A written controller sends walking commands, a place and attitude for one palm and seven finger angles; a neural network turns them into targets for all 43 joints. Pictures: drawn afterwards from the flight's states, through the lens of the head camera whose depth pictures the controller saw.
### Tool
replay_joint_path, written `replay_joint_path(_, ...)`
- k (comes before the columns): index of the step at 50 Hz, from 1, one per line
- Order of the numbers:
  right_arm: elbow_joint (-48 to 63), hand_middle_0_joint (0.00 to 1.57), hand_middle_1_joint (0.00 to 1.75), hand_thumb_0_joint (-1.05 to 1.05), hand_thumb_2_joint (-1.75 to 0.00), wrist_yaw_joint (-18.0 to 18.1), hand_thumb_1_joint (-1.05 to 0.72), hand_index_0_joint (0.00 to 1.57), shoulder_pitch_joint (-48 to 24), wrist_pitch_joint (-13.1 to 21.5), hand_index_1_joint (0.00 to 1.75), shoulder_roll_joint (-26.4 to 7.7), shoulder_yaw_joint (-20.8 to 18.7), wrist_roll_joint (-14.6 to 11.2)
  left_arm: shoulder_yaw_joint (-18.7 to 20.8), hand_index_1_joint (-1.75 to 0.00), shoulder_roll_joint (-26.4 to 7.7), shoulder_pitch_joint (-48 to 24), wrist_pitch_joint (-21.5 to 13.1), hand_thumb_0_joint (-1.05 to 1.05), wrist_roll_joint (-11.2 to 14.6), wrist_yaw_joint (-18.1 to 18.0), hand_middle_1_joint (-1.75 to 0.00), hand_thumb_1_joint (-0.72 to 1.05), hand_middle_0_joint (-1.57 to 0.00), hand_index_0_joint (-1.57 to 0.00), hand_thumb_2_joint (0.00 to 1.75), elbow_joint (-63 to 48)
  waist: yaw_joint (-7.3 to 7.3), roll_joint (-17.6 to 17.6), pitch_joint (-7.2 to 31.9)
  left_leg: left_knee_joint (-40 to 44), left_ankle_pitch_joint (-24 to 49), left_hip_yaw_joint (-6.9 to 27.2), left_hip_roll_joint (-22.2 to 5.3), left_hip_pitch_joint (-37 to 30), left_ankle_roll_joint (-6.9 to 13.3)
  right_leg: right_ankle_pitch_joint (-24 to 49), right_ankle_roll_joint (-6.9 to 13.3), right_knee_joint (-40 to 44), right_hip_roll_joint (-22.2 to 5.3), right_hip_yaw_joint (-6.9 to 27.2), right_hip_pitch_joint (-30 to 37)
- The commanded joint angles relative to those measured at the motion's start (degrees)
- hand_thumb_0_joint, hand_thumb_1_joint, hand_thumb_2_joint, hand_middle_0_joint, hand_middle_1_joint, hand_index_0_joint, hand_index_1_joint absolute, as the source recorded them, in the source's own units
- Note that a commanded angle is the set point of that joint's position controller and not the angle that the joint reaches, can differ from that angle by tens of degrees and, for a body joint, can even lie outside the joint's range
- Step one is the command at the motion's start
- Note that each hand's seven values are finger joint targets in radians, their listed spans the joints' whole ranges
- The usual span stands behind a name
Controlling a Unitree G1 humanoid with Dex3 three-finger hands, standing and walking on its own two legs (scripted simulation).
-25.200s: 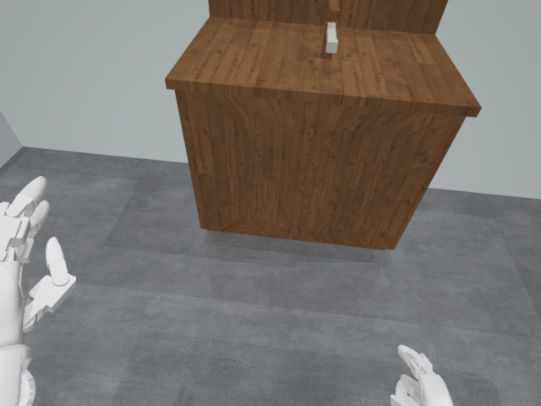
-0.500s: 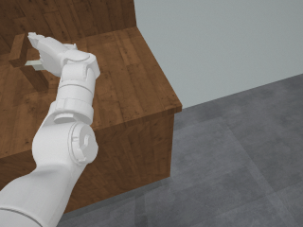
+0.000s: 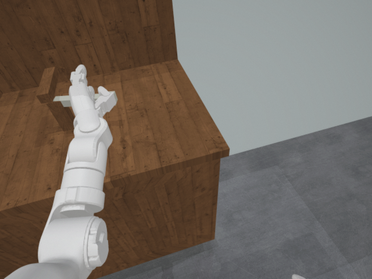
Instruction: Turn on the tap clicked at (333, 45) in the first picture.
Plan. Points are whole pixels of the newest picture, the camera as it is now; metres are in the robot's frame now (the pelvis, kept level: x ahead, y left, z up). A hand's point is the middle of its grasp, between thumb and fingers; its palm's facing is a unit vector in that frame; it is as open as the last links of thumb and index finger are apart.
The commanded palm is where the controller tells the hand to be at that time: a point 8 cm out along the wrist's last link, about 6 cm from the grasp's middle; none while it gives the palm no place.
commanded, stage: draw the hand back beside the body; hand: left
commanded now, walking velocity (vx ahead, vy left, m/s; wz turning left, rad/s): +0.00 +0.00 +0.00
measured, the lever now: (110, 98) +0.54 +0.22 +0.13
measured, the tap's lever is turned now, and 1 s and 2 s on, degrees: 74 74 74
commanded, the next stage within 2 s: step back with the hand held close in 1.24 s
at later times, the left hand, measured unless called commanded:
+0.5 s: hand (63, 163) +0.28 +0.22 +0.18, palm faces +0.30 -0.94 -0.18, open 7.6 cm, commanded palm +0.24 +0.27 +0.19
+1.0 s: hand (0, 228) +0.17 +0.28 +0.16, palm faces +0.46 -0.83 -0.32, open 7.5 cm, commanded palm +0.13 +0.31 +0.17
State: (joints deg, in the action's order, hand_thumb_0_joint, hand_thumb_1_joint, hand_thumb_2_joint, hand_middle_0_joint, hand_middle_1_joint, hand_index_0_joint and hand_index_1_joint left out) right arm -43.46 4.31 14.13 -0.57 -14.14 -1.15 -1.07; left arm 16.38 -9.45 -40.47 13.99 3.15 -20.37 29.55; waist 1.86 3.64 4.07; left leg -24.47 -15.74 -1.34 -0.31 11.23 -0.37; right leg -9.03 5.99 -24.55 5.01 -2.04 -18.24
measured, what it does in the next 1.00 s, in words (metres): stands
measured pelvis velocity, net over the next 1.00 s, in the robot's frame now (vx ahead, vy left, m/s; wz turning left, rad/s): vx -0.02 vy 0.03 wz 0.03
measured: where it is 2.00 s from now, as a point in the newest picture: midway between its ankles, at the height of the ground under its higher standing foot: outside the picture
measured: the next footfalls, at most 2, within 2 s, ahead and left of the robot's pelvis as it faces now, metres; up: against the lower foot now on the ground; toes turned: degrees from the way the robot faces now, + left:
none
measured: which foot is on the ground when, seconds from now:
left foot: down 0.00-1.00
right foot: down 0.00-1.00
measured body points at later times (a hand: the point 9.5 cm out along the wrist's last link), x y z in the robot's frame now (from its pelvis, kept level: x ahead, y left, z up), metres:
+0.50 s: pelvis -0.02 +0.02 +0.01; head -0.05 -0.01 +0.45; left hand +0.26 +0.27 +0.19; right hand +0.20 -0.17 -0.07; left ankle -0.04 +0.13 -0.74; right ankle +0.04 -0.04 -0.74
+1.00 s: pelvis -0.02 +0.03 +0.01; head -0.04 +0.00 +0.45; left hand +0.14 +0.32 +0.18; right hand +0.18 -0.18 -0.08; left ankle -0.04 +0.13 -0.74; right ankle +0.04 -0.04 -0.74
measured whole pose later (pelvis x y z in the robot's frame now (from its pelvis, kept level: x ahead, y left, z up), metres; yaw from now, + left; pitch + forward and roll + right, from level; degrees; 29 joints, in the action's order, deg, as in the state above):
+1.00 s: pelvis -0.02 +0.03 +0.01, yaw +2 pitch -7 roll +0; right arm -38.8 1.8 9.8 5.9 -12.5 -0.1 0.3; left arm 15.0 -18.3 22.7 -7.7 4.6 -7.2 -18.1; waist -3.9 3.5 -3.6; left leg -20.6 -13.7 -0.1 1.3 -0.4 1.1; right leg -6.5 4.0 -18.6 3.3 -2.9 -4.9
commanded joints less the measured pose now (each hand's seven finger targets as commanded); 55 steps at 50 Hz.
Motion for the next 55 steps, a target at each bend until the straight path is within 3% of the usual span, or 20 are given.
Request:
replay_joint_path(1, 10.5, 0.2, 0.3, 0.0, -0.9, -1.4, -0.9, 0.2, -7.8, 4.0, 0.3, -5.4, -0.5, -0.8, 2.4, -0.19, -23.5, -7.0, -12.6, 0.0, 0.9, 6.9, -0.19, 0.9, -0.16, -0.16, 0.9, -22.8, -4.42, -3.6, 11.3, 3.9, 9.8, -1.4, -0.1, 4.2, 2.8, 14.0, -5.7, 1.8, -7.3, 4.8, 24.2)
replay_joint_path(3, 12.1, 0.2, 0.3, 0.0, -0.9, -1.7, -0.9, 0.2, -10.6, 5.1, 0.3, -5.0, -0.6, -1.1, -0.4, -0.19, -22.0, -7.4, -16.7, 0.0, 1.4, 8.8, -0.19, 0.9, -0.16, -0.16, 0.9, -30.5, -3.55, -5.6, 10.9, 3.2, 8.8, -1.3, 0.0, 2.9, 2.8, 12.4, -6.4, 3.5, -7.8, 6.6, 23.4)
replay_joint_path(5, 12.7, 0.2, 0.3, 0.0, -0.9, -1.7, -0.9, 0.2, -12.5, 6.2, 0.3, -4.7, -0.8, -1.5, -5.6, -0.2, -18.3, -9.8, -19.4, 0.0, 1.3, 10.1, -0.2, 0.9, -0.17, -0.17, 0.9, -36.4, -2.6, -0.9, 9.8, 3.4, 7.9, -1.4, 0.4, -0.4, 3.0, 7.8, -5.7, 5.0, -7.2, 6.2, 20.1)
replay_joint_path(9, 11.0, 0.2, 0.3, 0.0, -0.9, -1.7, -0.9, 0.2, -12.8, 8.1, 0.3, -4.9, -0.6, -1.2, -9.7, -0.21, -14.9, -8.6, -21.6, 0.0, 1.3, 10.3, -0.21, 0.9, -0.17, -0.17, 0.9, -33.0, -1.08, -3.3, 5.1, 3.0, 3.7, -0.7, 0.7, -1.6, 2.9, -2.7, -5.3, 8.7, -7.0, 7.0, 14.0)
replay_joint_path(10, 10.7, 0.2, 0.3, 0.0, -0.9, -1.7, -0.9, 0.2, -13.1, 8.1, 0.3, -4.8, -0.7, -1.4, -11.4, -0.22, -13.3, -7.9, -21.7, 0.0, 1.2, 10.5, -0.22, 0.9, -0.17, -0.17, 0.9, -32.0, -1.06, -1.0, 3.3, 3.3, 1.9, -0.8, 1.0, -2.2, 2.9, -6.2, -5.0, 9.8, -6.9, 6.8, 12.4)
replay_joint_path(11, 10.4, 0.2, 0.3, 0.0, -0.9, -1.7, -0.9, 0.2, -12.9, 8.1, 0.3, -4.8, -0.4, -1.4, -11.4, -0.22, -13.3, -6.1, -21.7, 0.0, 1.3, 10.5, -0.22, 0.9, -0.17, -0.17, 0.9, -29.7, -0.86, -3.7, 1.4, 3.4, 0.1, -0.5, 1.0, -1.6, 2.9, -9.7, -5.0, 10.6, -7.1, 6.9, 11.3)
replay_joint_path(14, 10.7, 0.2, 0.3, 0.0, -0.9, -1.6, -0.9, 0.2, -14.4, 7.3, 0.3, -4.6, -0.1, -1.2, -10.1, -0.23, -14.0, 0.3, -21.9, 0.0, 1.4, 10.6, -0.23, 0.9, -0.18, -0.18, 0.9, -29.9, -2.44, -6.7, 3.7, 4.2, 0.0, 0.6, 1.3, -0.4, 2.7, -10.7, -4.8, 10.3, -7.7, 7.0, 15.0)
replay_joint_path(15, 10.9, 0.2, 0.3, 0.0, -0.9, -1.7, -0.9, 0.2, -14.6, 7.0, 0.3, -4.7, 0.0, -1.3, -9.3, -0.23, -14.4, 3.5, -21.8, 0.0, 1.5, 10.9, -0.23, 0.9, -0.18, -0.18, 0.9, -29.7, -3.19, -3.4, 4.1, 5.2, -0.1, 0.6, 1.4, -1.4, 2.6, -9.8, -4.5, 9.7, -7.2, 5.6, 15.0)
replay_joint_path(16, 11.4, 0.2, 0.3, 0.0, -0.9, -1.7, -0.9, 0.2, -14.6, 6.6, 0.3, -4.2, 0.5, -1.2, -9.3, -0.23, -14.0, 6.1, -22.0, 0.0, 1.8, 11.1, -0.23, 0.9, -0.18, -0.18, 0.9, -30.9, -3.41, -4.5, 4.6, 6.3, 0.4, 0.8, 1.4, -2.2, 2.6, -8.0, -4.4, 9.0, -6.6, 4.1, 16.1)
replay_joint_path(20, 12.4, 0.2, 0.3, 0.0, -0.9, -1.4, -0.9, 0.2, -15.4, 5.4, 0.3, -4.1, 0.9, -0.5, -1.6, -0.25, -20.0, 16.0, -22.2, 0.0, 2.3, 11.6, -0.25, 0.9, -0.18, -0.18, 0.9, -36.6, -5.57, -4.6, 6.7, 7.5, 5.3, 0.8, 0.8, -2.8, 2.3, 0.1, -4.2, 7.9, -6.1, 3.1, 21.3)
replay_joint_path(21, 13.0, 0.2, 0.3, 0.0, -0.9, -1.4, -0.9, 0.2, -15.7, 5.2, 0.3, -3.3, 1.4, -0.4, -2.9, -0.25, -18.1, 16.8, -22.4, 0.0, 2.4, 12.1, -0.25, 0.9, -0.18, -0.18, 0.9, -39.3, -5.46, -3.5, 5.3, 8.2, 6.7, 0.9, 0.5, -3.2, 2.2, 2.1, -4.0, 7.7, -5.8, 2.6, 21.3)
replay_joint_path(27, 14.2, 0.2, 0.3, 0.0, -0.9, -1.4, -0.9, 0.2, -15.8, 5.8, 0.3, -3.0, 1.6, 0.5, -0.6, -0.27, -19.2, 21.4, -23.2, 0.0, 2.0, 12.6, -0.27, 0.9, -0.19, -0.19, 0.9, -48.4, -5.36, 1.5, 3.2, 9.2, 8.6, 1.2, 0.2, -4.5, 1.4, 3.6, -3.4, 8.6, -5.0, 2.3, 21.1)
replay_joint_path(33, 14.2, 0.2, 0.3, 0.0, -0.9, -1.9, -0.9, 0.2, -14.9, 7.3, 0.3, -3.6, 0.9, 0.7, -3.3, -0.29, -15.5, 31.7, -23.8, 0.0, 1.8, 13.0, -0.29, 0.9, -0.19, -0.19, 0.9, -51.2, -5.01, -1.9, 0.3, 9.7, 7.9, 1.9, 0.0, -5.3, 1.4, 1.3, -3.6, 9.4, -4.7, 1.8, 19.5)
replay_joint_path(35, 14.2, 0.2, 0.3, 0.0, -0.9, -1.9, -0.9, 0.2, -14.8, 7.8, 0.3, -3.8, 0.5, 0.6, -2.7, -0.29, -15.8, 35.4, -24.3, 0.0, 1.7, 13.0, -0.29, 0.9, -0.2, -0.2, 0.9, -53.0, -5.15, -0.7, 0.4, 9.8, 7.6, 2.0, 0.1, -6.2, 1.3, 0.7, -3.7, 9.8, -4.7, 1.9, 19.1)
replay_joint_path(39, 13.8, 0.2, 0.3, 0.0, -0.9, -2.1, -0.9, 0.2, -14.0, 8.3, 0.3, -4.0, -0.1, 1.0, 0.7, -0.3, -17.6, 43.4, -24.9, 0.0, 1.6, 12.6, -0.3, 0.9, -0.2, -0.2, 0.9, -55.8, -5.87, -3.7, 0.9, 8.9, 10.6, 2.0, -0.1, -5.3, 1.3, 3.5, -3.6, 8.8, -4.9, 1.8, 20.9)
replay_joint_path(41, 13.8, 0.2, 0.3, 0.0, -0.9, -2.2, -0.9, 0.2, -13.8, 8.8, 0.3, -3.8, -0.1, 1.2, 2.4, -0.3, -18.5, 46.9, -25.2, 0.0, 1.5, 12.5, -0.3, 0.9, -0.2, -0.2, 0.9, -57.2, -6.26, 0.7, 0.0, 9.0, 10.6, 2.0, 0.0, -5.0, 0.8, 3.4, -3.5, 8.7, -5.1, 1.8, 20.8)
replay_joint_path(44, 14.2, 0.2, 0.3, 0.0, -0.9, -2.1, -0.9, 0.2, -13.5, 9.2, 0.3, -3.9, -0.4, 1.3, 4.4, -0.3, -19.4, 51.7, -25.7, 0.0, 1.4, 12.4, -0.3, 0.9, -0.2, -0.2, 0.9, -59.4, -6.4, -1.2, -0.7, 8.3, 11.1, 1.9, -0.1, -4.1, 0.8, 3.9, -3.5, 8.5, -5.2, 2.0, 20.9)
replay_joint_path(48, 14.5, 0.2, 0.3, 0.0, -0.9, -2.1, -0.9, 0.2, -12.8, 10.3, 0.3, -3.8, -0.6, 1.4, 5.4, -0.3, -19.3, 57.4, -26.0, 0.0, 1.4, 12.2, -0.3, 0.9, -0.2, -0.2, 0.9, -62.2, -6.3, 1.1, -2.0, 7.9, 10.3, 2.0, -0.3, -4.0, 0.6, 2.7, -3.6, 8.6, -5.3, 2.3, 19.6)
replay_joint_path(51, 13.9, 0.2, 0.3, 0.0, -0.9, -1.9, -0.9, 0.2, -12.7, 11.5, 0.3, -4.0, -0.5, 1.4, 2.9, -0.3, -18.0, 53.0, -26.3, 0.0, 0.8, 11.9, -0.3, 0.9, -0.2, -0.2, 0.9, -62.9, -5.01, 1.9, -3.5, 7.6, 7.7, 2.2, -0.1, -4.3, 0.9, 0.4, -3.7, 9.3, -5.4, 2.5, 17.4)
replay_joint_path(55, 13.5, 0.2, 0.3, 0.0, -0.9, -1.3, -0.9, 0.2, -12.5, 12.2, 0.3, -4.5, -0.6, 1.0, 2.6, -0.3, -18.2, 50.3, -25.8, 0.0, 0.7, 11.4, -0.3, 0.9, -0.2, -0.2, 0.9, -60.3, -4.41, -1.1, -5.8, 7.5, 2.8, 2.5, 0.2, -3.9, 1.6, -4.6, -4.2, 10.3, -5.4, 2.4, 14.9)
